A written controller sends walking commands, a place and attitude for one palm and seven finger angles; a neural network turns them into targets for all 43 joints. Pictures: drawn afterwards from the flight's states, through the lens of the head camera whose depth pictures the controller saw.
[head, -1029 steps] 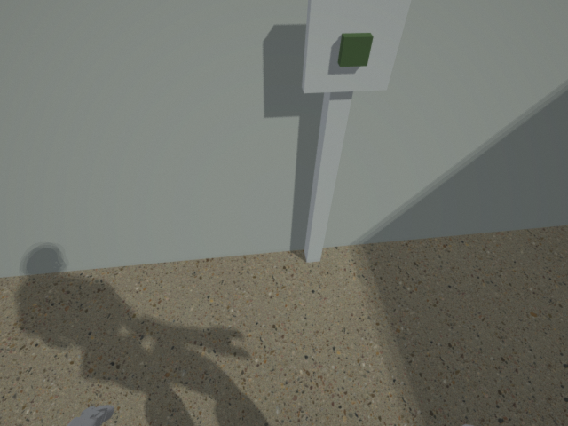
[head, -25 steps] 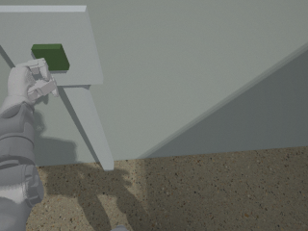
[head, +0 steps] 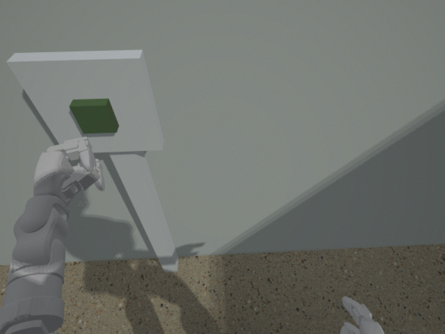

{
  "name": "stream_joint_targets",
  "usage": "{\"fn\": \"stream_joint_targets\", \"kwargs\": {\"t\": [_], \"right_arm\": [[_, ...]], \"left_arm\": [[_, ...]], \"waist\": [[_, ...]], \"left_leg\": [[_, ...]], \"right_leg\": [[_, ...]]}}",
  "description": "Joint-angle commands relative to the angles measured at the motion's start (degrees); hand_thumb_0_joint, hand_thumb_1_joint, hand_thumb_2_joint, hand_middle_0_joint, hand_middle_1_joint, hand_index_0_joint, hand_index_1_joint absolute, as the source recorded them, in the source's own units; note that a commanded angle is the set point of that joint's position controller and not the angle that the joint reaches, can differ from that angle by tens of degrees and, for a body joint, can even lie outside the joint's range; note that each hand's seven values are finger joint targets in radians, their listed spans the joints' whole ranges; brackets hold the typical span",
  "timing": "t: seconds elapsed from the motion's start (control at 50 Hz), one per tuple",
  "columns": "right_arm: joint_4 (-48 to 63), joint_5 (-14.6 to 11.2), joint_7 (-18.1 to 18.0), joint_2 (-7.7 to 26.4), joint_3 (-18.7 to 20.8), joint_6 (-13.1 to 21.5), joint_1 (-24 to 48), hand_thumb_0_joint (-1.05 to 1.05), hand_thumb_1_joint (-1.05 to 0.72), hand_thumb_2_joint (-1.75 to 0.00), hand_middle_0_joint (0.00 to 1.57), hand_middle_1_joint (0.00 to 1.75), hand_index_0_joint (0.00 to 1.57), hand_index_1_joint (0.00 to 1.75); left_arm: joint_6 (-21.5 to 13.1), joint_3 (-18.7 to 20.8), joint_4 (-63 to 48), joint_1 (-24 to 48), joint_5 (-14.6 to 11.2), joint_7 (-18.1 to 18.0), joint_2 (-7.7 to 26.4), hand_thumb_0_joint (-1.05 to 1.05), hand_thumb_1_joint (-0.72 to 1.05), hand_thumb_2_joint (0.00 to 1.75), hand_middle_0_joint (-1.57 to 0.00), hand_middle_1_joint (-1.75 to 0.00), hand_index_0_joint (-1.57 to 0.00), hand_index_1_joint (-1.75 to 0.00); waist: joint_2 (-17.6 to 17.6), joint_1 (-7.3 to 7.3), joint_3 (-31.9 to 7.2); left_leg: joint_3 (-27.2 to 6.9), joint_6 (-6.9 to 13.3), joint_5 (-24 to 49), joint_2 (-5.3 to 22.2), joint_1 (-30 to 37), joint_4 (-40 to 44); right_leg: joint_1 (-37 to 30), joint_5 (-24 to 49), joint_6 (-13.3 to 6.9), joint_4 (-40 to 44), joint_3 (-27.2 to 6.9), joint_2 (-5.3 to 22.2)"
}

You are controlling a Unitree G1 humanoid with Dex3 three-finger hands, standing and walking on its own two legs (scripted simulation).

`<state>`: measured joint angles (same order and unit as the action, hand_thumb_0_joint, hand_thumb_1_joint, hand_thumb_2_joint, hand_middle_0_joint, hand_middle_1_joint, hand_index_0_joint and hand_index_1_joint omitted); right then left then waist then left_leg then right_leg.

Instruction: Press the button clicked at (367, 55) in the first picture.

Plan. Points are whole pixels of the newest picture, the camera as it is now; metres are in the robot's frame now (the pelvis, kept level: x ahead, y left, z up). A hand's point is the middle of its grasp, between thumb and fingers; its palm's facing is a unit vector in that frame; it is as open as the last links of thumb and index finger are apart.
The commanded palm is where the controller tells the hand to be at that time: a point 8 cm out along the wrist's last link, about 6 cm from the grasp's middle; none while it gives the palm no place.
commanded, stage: pull the fist back off the button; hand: left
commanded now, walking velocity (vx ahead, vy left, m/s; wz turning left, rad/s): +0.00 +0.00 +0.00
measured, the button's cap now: (96, 115) +0.46 +0.26 +0.16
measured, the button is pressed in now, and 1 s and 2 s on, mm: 0 0 0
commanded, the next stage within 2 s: draw the hand back to the body in 0.20 s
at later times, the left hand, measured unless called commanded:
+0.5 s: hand (87, 188) +0.31 +0.23 +0.14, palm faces +0.11 -0.99 -0.03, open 3.1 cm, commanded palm +0.26 +0.28 +0.14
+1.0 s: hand (51, 236) +0.22 +0.24 +0.15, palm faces +0.37 -0.89 -0.25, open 3.1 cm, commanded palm +0.17 +0.28 +0.17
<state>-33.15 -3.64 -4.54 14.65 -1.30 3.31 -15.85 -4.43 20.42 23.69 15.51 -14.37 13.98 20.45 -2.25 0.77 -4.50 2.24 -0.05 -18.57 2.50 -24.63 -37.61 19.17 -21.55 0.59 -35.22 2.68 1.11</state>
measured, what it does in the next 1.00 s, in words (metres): stands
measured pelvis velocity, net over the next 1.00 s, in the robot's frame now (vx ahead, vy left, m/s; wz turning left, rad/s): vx -0.03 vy -0.01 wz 0.02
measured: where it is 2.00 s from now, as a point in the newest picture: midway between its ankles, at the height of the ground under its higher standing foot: outside the picture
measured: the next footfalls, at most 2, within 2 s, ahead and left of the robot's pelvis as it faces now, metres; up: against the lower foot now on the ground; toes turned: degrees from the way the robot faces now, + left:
none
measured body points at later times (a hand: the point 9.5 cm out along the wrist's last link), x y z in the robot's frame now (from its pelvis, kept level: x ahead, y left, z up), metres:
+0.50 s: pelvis -0.02 -0.02 +0.00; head -0.02 -0.04 +0.45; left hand +0.30 +0.28 +0.14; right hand +0.13 -0.27 -0.09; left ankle +0.00 +0.12 -0.72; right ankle -0.04 -0.13 -0.72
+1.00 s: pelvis -0.03 -0.01 +0.01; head -0.04 -0.03 +0.46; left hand +0.20 +0.29 +0.16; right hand +0.17 -0.23 -0.06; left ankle +0.00 +0.12 -0.72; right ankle -0.04 -0.13 -0.72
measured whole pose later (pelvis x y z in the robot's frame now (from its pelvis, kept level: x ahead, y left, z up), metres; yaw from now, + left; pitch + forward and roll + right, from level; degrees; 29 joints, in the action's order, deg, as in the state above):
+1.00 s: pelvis -0.03 -0.01 +0.01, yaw +1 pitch -3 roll +0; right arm -34.9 -1.8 -6.4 13.8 -2.6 8.5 -10.2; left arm -2.1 16.1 -6.6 -9.9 -7.3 -2.2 18.4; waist -3.2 -2.2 0.5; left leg 1.3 -0.8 -12.2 2.4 -13.7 -28.4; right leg 8.6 -16.3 -0.3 -27.5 3.7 0.7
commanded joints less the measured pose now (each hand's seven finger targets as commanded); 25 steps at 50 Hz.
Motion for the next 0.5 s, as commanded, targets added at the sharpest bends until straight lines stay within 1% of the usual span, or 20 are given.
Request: {"fn": "stream_joint_targets", "kwargs": {"t": [0.0, 0.04, 0.08, 0.1, 0.12, 0.16, 0.18, 0.2, 0.22, 0.24, 0.26, 0.28, 0.3, 0.32, 0.36, 0.4, 0.42, 0.44, 0.46, 0.48], "right_arm": [[6.97, -0.25, -0.75, 7.85, 2.90, 3.23, 3.14, 0.00, -0.90, -0.90, 0.20, 0.30, 0.20, 0.30], [7.19, -0.35, -1.04, 7.83, 2.69, 3.16, 4.22, 0.00, -0.90, -0.90, 0.20, 0.30, 0.20, 0.30], [7.31, -0.37, -1.29, 7.51, 2.63, 3.23, 5.01, 0.00, -0.90, -0.90, 0.20, 0.30, 0.20, 0.30], [7.36, -0.36, -1.35, 7.47, 2.40, 3.33, 5.24, 0.00, -0.90, -0.90, 0.20, 0.30, 0.20, 0.30], [6.97, -0.31, -1.59, 7.54, 2.50, 3.26, 5.16, 0.00, -0.90, -0.90, 0.20, 0.30, 0.20, 0.30], [6.50, -0.21, -1.95, 7.44, 2.27, 3.38, 5.41, 0.00, -0.90, -0.90, 0.20, 0.30, 0.20, 0.30], [6.31, -0.24, -2.13, 7.46, 2.17, 3.57, 5.65, 0.00, -0.90, -0.90, 0.20, 0.30, 0.20, 0.30], [6.18, -0.17, -2.24, 7.49, 2.10, 3.58, 5.55, 0.00, -0.90, -0.90, 0.20, 0.30, 0.20, 0.30], [5.60, -0.27, -2.40, 7.55, 1.99, 3.50, 5.56, 0.00, -0.90, -0.90, 0.20, 0.30, 0.20, 0.30], [5.49, -0.30, -2.53, 7.56, 1.99, 3.46, 5.62, 0.00, -0.90, -0.90, 0.20, 0.30, 0.20, 0.30], [5.37, -0.39, -2.61, 7.58, 1.76, 3.44, 5.60, 0.00, -0.90, -0.90, 0.20, 0.30, 0.20, 0.30], [5.18, -0.44, -2.71, 7.70, 1.80, 3.46, 5.67, 0.00, -0.90, -0.90, 0.20, 0.30, 0.20, 0.30], [5.46, -0.46, -2.65, 7.73, 1.98, 3.42, 5.66, 0.00, -0.90, -0.90, 0.20, 0.30, 0.20, 0.30], [6.41, -0.58, -2.53, 7.64, 1.87, 3.42, 6.28, 0.00, -0.90, -0.90, 0.20, 0.30, 0.20, 0.30], [7.05, -0.54, -2.37, 7.51, 1.67, 3.51, 6.87, 0.00, -0.90, -0.90, 0.20, 0.30, 0.20, 0.30], [7.90, -0.59, -2.09, 7.43, 1.74, 3.64, 7.43, 0.00, -0.90, -0.90, 0.20, 0.30, 0.20, 0.30], [8.64, -0.70, -1.90, 7.13, 1.74, 3.91, 7.97, 0.00, -0.90, -0.90, 0.20, 0.30, 0.20, 0.30], [9.07, -0.70, -1.80, 6.95, 1.74, 4.16, 8.17, 0.00, -0.90, -0.90, 0.20, 0.30, 0.20, 0.30], [9.20, -0.77, -1.74, 6.89, 1.74, 4.45, 8.46, 0.00, -0.90, -0.90, 0.20, 0.30, 0.20, 0.30], [9.39, -0.79, -1.66, 6.85, 1.75, 4.65, 8.64, 0.00, -0.90, -0.90, 0.20, 0.30, 0.20, 0.30]], "left_arm": [[-1.30, 3.98, -16.10, 14.90, -2.21, -0.07, 13.37, 0.00, 0.90, 0.90, -1.30, -1.50, -1.30, -1.50], [0.10, 4.68, -16.14, 13.85, -2.12, -0.15, 13.83, 0.00, 0.90, 0.90, -1.30, -1.50, -1.30, -1.50], [0.59, 3.59, -18.58, 14.30, -1.84, -0.10, 13.04, 0.00, 0.90, 0.90, -1.30, -1.50, -1.30, -1.50], [0.57, 2.33, -19.68, 15.49, -1.97, 0.01, 12.23, 0.00, 0.90, 0.90, -1.30, -1.50, -1.30, -1.50], [0.50, 3.69, -19.33, 15.91, -1.91, 0.00, 13.70, 0.00, 0.90, 0.90, -1.30, -1.50, -1.30, -1.50], [-0.25, 3.16, -19.26, 18.52, -2.14, 0.26, 13.45, 0.00, 0.90, 0.90, -1.30, -1.50, -1.30, -1.50], [-0.78, 3.01, -19.32, 19.70, -2.14, 0.48, 13.76, 0.00, 0.90, 0.90, -1.30, -1.50, -1.30, -1.50], [-0.88, 3.19, -18.04, 18.87, -2.38, 0.69, 13.77, 0.00, 0.90, 0.90, -1.30, -1.50, -1.30, -1.50], [-1.06, 3.33, -16.52, 20.08, -2.32, 0.87, 14.27, 0.00, 0.90, 0.90, -1.30, -1.50, -1.30, -1.50], [-1.04, 3.26, -15.09, 20.28, -2.24, 1.12, 14.33, 0.00, 0.90, 0.90, -1.30, -1.50, -1.30, -1.50], [-0.82, 1.85, -13.49, 20.97, -2.20, 1.49, 13.13, 0.00, 0.90, 0.90, -1.30, -1.50, -1.30, -1.50], [-0.72, 2.42, -11.84, 21.97, -2.16, 1.64, 14.08, 0.00, 0.90, 0.90, -1.30, -1.50, -1.30, -1.50], [-0.56, 3.18, -11.13, 19.28, -2.28, 1.88, 14.51, 0.00, 0.90, 0.90, -1.30, -1.50, -1.30, -1.50], [-0.22, 3.07, -11.92, 16.94, -2.28, 2.24, 14.35, 0.00, 0.90, 0.90, -1.30, -1.50, -1.30, -1.50], [0.38, 5.02, -12.21, 14.55, -2.66, 2.42, 16.24, 0.00, 0.90, 0.90, -1.30, -1.50, -1.30, -1.50], [0.12, 7.41, -14.38, 10.74, -3.31, 2.27, 18.09, 0.00, 0.90, 0.90, -1.30, -1.50, -1.30, -1.50], [-0.11, 6.91, -16.83, 9.28, -3.47, 2.33, 16.88, 0.00, 0.90, 0.90, -1.30, -1.50, -1.30, -1.50], [-0.13, 7.33, -18.29, 7.54, -3.92, 2.20, 16.56, 0.00, 0.90, 0.90, -1.30, -1.50, -1.30, -1.50], [-0.31, 7.99, -19.67, 6.85, -4.40, 1.96, 16.86, 0.00, 0.90, 0.90, -1.30, -1.50, -1.30, -1.50], [-0.28, 8.29, -20.71, 5.10, -4.64, 1.82, 16.58, 0.00, 0.90, 0.90, -1.30, -1.50, -1.30, -1.50]], "waist": [[-0.68, -0.04, -13.86], [0.04, -0.14, -12.36], [-1.57, 0.09, -12.66], [-1.29, 0.58, -12.22], [-1.23, 0.61, -12.82], [-0.77, 1.24, -12.74], [-1.81, 1.37, -12.53], [-0.62, 1.30, -12.17], [-0.95, 1.66, -12.00], [-1.08, 1.51, -11.34], [-0.78, 1.81, -10.68], [-0.51, 1.78, -9.97], [0.81, 0.93, -10.72], [-1.80, 0.07, -11.94], [-1.70, -0.90, -12.64], [-0.06, -2.04, -13.40], [-0.46, -2.15, -13.94], [-0.46, -2.59, -13.88], [0.11, -2.53, -13.02], [-0.76, -2.80, -12.34]], "left_leg": [[-2.32, 1.64, 23.71, -1.04, 14.48, 2.92], [-2.08, 1.72, 21.27, -1.44, 13.50, 3.55], [-2.15, 1.66, 21.19, -1.61, 14.40, 3.61], [-2.05, 1.85, 20.65, -1.69, 14.37, 3.39], [-2.00, 1.85, 20.39, -1.68, 14.86, 3.32], [-2.27, 1.86, 19.20, -1.88, 15.17, 3.43], [-2.48, 1.76, 18.58, -1.91, 15.25, 3.44], [-2.26, 1.97, 17.26, -1.95, 14.63, 3.26], [-2.18, 1.95, 16.90, -2.06, 14.49, 3.35], [-2.30, 1.87, 15.99, -2.17, 14.09, 3.51], [-2.39, 1.87, 14.73, -2.29, 13.72, 3.70], [-2.67, 1.80, 13.77, -2.26, 13.12, 3.87], [-2.56, 2.00, 13.72, -2.19, 12.83, 3.92], [-2.18, 1.95, 13.66, -2.41, 13.10, 4.17], [-2.09, 1.95, 13.92, -2.57, 12.67, 4.44], [-2.20, 2.01, 14.77, -2.35, 11.85, 4.86], [-1.83, 2.03, 15.21, -2.39, 12.43, 5.17], [-1.66, 1.97, 15.12, -2.43, 12.51, 5.34], [-1.70, 1.96, 14.69, -2.37, 12.50, 5.61], [-1.51, 1.90, 14.16, -2.42, 12.20, 5.83]], "right_leg": [[-1.86, 27.41, -1.27, 2.71, 0.75, -2.03], [-1.83, 26.75, -1.11, 3.15, 0.63, -1.82], [-1.54, 26.19, -1.16, 3.28, 0.61, -1.69], [-1.66, 26.09, -1.14, 3.56, 0.41, -1.65], [-1.55, 25.98, -1.06, 3.67, 0.28, -1.71], [-1.27, 24.94, -1.02, 3.97, 0.25, -1.77], [-0.93, 23.91, -1.14, 3.96, 0.21, -1.75], [-0.96, 22.98, -1.04, 4.38, -0.10, -1.80], [-0.95, 23.09, -0.96, 4.52, -0.23, -1.62], [-0.63, 22.13, -0.97, 4.63, -0.23, -1.62], [0.07, 20.81, -0.94, 4.84, -0.07, -1.60], [0.43, 19.66, -0.99, 5.03, -0.05, -1.52], [-0.75, 19.57, -0.98, 5.16, -0.27, -1.52], [-1.56, 19.73, -1.00, 5.09, -0.54, -1.27], [-3.30, 20.72, -0.96, 5.27, -0.71, -1.10], [-5.57, 21.57, -0.95, 5.15, -0.65, -1.16], [-5.96, 22.42, -0.79, 5.12, -0.67, -1.12], [-6.29, 22.63, -0.71, 5.17, -0.57, -1.18], [-5.98, 22.13, -0.64, 5.51, -0.52, -1.31], [-5.95, 21.51, -0.64, 5.67, -0.59, -1.32]]}}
